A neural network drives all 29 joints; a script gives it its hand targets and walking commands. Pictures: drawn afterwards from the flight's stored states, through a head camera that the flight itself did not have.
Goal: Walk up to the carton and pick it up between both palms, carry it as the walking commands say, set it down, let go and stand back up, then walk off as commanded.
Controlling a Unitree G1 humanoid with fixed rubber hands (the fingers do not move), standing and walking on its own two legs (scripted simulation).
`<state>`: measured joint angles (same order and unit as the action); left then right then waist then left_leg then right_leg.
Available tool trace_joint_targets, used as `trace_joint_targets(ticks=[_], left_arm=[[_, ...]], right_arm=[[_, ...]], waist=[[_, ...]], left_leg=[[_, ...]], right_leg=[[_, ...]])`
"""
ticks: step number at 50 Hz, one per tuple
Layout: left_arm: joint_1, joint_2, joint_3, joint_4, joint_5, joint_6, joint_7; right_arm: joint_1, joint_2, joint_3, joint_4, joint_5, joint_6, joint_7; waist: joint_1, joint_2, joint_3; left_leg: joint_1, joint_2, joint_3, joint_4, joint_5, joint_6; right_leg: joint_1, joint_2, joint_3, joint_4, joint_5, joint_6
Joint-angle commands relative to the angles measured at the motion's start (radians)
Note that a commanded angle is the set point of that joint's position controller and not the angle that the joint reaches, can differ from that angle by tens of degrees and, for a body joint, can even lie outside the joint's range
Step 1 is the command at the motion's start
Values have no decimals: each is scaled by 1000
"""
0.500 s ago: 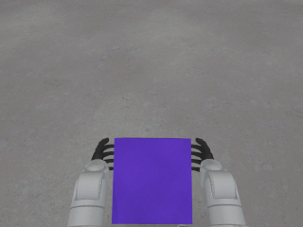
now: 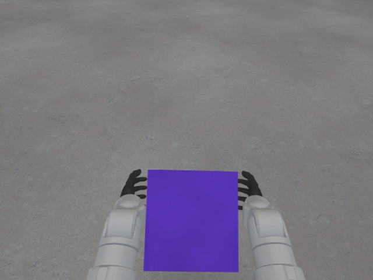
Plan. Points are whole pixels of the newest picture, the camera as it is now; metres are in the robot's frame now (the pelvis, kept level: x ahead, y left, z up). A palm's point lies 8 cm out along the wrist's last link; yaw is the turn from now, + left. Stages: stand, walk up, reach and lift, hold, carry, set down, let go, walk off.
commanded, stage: hold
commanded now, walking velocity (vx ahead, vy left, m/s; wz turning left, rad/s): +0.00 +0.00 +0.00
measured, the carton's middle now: (189, 209) +0.34 +0.00 -0.08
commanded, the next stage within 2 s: set down in 0.14 s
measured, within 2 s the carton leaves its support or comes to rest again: neither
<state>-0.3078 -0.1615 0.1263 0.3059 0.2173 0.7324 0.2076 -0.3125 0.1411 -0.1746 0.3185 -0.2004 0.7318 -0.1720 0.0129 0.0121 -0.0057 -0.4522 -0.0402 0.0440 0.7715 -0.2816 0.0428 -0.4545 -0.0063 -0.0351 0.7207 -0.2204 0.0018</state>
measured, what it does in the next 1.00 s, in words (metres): shifts its weight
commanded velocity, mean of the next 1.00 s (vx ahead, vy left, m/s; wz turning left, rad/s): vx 0.00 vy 0.00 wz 0.00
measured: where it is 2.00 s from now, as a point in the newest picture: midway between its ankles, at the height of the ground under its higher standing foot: outside the picture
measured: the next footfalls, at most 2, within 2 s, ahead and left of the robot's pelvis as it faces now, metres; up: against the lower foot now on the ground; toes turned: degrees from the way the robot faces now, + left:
none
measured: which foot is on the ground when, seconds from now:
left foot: down 0.00-1.00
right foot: down 0.00-1.00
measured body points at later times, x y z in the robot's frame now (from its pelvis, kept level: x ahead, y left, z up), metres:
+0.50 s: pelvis +0.06 -0.01 +0.01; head +0.03 -0.02 +0.46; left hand +0.37 +0.11 +0.01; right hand +0.37 -0.17 +0.00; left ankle +0.09 +0.07 -0.71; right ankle +0.10 -0.12 -0.71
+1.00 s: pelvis +0.06 -0.04 -0.01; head +0.13 -0.05 +0.43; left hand +0.37 +0.13 -0.07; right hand +0.38 -0.16 -0.08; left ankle +0.09 +0.07 -0.71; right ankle +0.10 -0.12 -0.71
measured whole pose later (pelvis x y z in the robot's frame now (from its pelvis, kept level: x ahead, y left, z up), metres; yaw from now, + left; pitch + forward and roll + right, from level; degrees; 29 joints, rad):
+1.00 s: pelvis +0.06 -0.04 -0.01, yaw +2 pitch +9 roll +1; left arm -0.39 -0.12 0.27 0.69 0.23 0.24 0.11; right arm -0.38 0.14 -0.27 0.69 -0.23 0.27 -0.16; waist 0.03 0.02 -0.01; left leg -0.66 -0.05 0.00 0.87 -0.37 0.04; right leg -0.68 0.04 -0.01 0.89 -0.37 -0.05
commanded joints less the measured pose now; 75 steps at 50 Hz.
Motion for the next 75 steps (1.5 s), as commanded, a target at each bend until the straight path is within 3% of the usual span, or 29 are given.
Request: trace_joint_targets(ticks=[1,6,7,8,9,11,13,18,19,20,21,25,26,29,33,35,39,44,45,46,50,54,59,64,66,67,69,70,75], left_arm=[[-765,-1129,-533,-119,-342,-140,-373],[-713,-1149,-523,-85,-299,-192,-387],[-749,-1188,-578,-143,-364,-181,-386],[-1079,-1276,-528,49,-310,-172,-386],[-1096,-1290,-482,59,-288,-182,-380],[-1096,-1306,-430,156,-264,-205,-378],[-978,-1336,-395,211,-248,-221,-363],[-856,-1269,-265,313,-185,-260,-357],[-849,-1262,-272,302,-194,-276,-363],[-816,-1214,-204,338,-157,-289,-365],[-793,-1207,-222,333,-155,-295,-369],[-740,-1142,-262,231,-158,-360,-376],[-698,-1109,-247,232,-142,-369,-375],[-736,-1058,-283,205,-164,-422,-378],[-618,-980,-238,252,-118,-465,-377],[-645,-935,-269,230,-137,-490,-383],[-641,-855,-228,271,-116,-541,-379],[-662,-792,-195,322,-63,-574,-378],[-715,-798,-226,311,-87,-582,-377],[-688,-802,-210,337,-79,-589,-374],[-783,-817,-262,301,-114,-630,-352],[-717,-792,-293,332,-139,-661,-308],[-803,-803,-404,267,-215,-705,-245],[-749,-696,-411,242,-199,-723,-171],[-757,-640,-429,226,-211,-734,-150],[-754,-591,-402,224,-205,-733,-138],[-808,-563,-417,194,-235,-739,-118],[-799,-523,-402,182,-221,-742,-101],[-787,-378,-379,148,-246,-757,-52]], right_arm=[[-796,897,462,-77,318,-151,466],[-759,929,445,-3,282,-210,499],[-806,905,472,-137,319,-212,495],[-896,921,338,107,174,-191,488],[-963,930,341,120,185,-207,500],[-988,922,280,216,186,-240,524],[-1008,928,312,164,215,-263,532],[-946,976,270,277,172,-263,536],[-872,983,252,302,164,-266,532],[-894,996,244,325,151,-270,530],[-818,1000,236,347,148,-272,525],[-721,1048,295,289,162,-323,488],[-691,1043,310,304,161,-329,482],[-660,1028,333,281,171,-380,446],[-693,1045,419,238,203,-434,400],[-670,1044,418,238,198,-461,372],[-672,1044,428,259,179,-506,324],[-642,1028,382,345,132,-546,280],[-670,988,364,318,135,-561,271],[-725,974,389,279,138,-576,264],[-749,920,367,299,131,-618,249],[-781,840,391,258,152,-662,233],[-827,728,424,227,173,-707,203],[-797,631,438,226,213,-723,190],[-748,578,405,258,184,-726,175],[-814,537,424,213,204,-732,165],[-824,479,418,197,209,-738,157],[-814,449,408,211,213,-742,153],[-794,309,383,203,232,-756,108]], waist=[[-1,68,-533],[12,94,-642],[-49,80,-667],[-219,82,-562],[-153,151,-516],[-130,199,-466],[-47,190,-555],[3,76,-512],[-35,55,-488],[24,4,-459],[-13,11,-453],[-3,-62,-585],[28,-44,-569],[-6,-73,-561],[80,-102,-555],[30,-136,-539],[43,-180,-531],[35,-137,-507],[-17,-155,-506],[28,-133,-564],[-10,-98,-634],[7,-85,-738],[-65,-21,-899],[-14,43,-940],[-81,37,-919],[-37,26,-918],[-77,28,-926],[-33,49,-928],[-54,31,-1001]], left_leg=[[125,113,-422,-260,-253,-63],[164,111,-411,-226,-82,-64],[223,131,-435,-241,-67,-79],[149,154,-380,-405,-572,-15],[144,169,-415,-464,-671,-17],[195,211,-479,-510,-705,-29],[226,181,-443,-480,-464,-34],[247,132,-343,-400,-231,-30],[264,111,-316,-375,-141,-29],[239,99,-292,-331,-91,-22],[259,85,-259,-301,18,-26],[300,43,-184,-151,386,-10],[257,31,-168,-136,412,-9],[165,4,-159,-110,391,-2],[37,-23,-154,-70,334,13],[42,-27,-169,-51,320,24],[-63,-37,-178,-8,222,35],[-145,-47,-193,16,156,33],[-153,-42,-203,28,160,30],[-182,-48,-190,49,164,24],[-196,-54,-193,79,173,14],[-214,-60,-186,140,233,1],[-196,-61,-187,196,268,-13],[-212,-67,-164,224,219,-28],[-219,-63,-176,238,228,-39],[-260,-73,-162,249,155,-32],[-267,-71,-167,254,118,-32],[-258,-71,-168,246,137,-41],[-292,-76,-141,315,138,-37]], right_leg=[[253,-6,270,-78,-33,-33],[274,7,253,-48,69,-39],[237,19,232,-46,101,-32],[255,148,90,17,-107,-50],[286,133,82,20,-109,-45],[215,138,61,49,-54,-14],[246,124,84,27,66,-12],[233,108,111,-16,62,-28],[218,102,116,-39,73,-32],[188,93,133,-45,51,-38],[173,86,136,-69,91,-47],[172,64,174,-74,294,-46],[190,61,182,-64,332,-49],[229,53,200,-48,422,-43],[302,26,247,-27,482,-30],[254,30,244,-30,472,-13],[245,15,276,-3,420,5],[173,23,284,20,346,4],[140,34,277,26,352,5],[164,29,287,47,335,3],[73,65,246,96,289,-13],[-23,102,198,181,276,-20],[-128,129,162,252,244,-44],[-249,146,132,303,150,-48],[-316,148,111,317,161,-57],[-312,144,114,324,85,-52],[-345,147,99,338,61,-59],[-366,148,92,352,69,-60],[-371,144,89,385,82,-57]])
